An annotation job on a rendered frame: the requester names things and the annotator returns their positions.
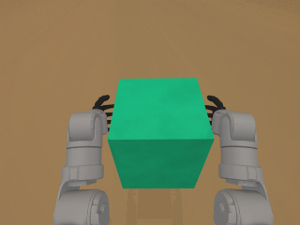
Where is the right robot upper arm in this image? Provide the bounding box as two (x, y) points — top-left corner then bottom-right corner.
(213, 188), (274, 225)

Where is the carton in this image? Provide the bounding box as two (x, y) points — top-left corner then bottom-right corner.
(107, 78), (215, 189)

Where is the left robot upper arm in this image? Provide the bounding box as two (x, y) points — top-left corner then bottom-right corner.
(53, 188), (110, 225)

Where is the right robot forearm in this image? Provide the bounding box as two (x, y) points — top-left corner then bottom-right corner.
(212, 109), (274, 224)

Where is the left robot forearm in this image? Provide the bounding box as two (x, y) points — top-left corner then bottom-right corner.
(52, 109), (108, 225)

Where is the right robot hand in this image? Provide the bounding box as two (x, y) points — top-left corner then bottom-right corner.
(204, 95), (226, 128)

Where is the left robot hand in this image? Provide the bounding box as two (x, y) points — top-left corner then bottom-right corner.
(92, 95), (114, 132)

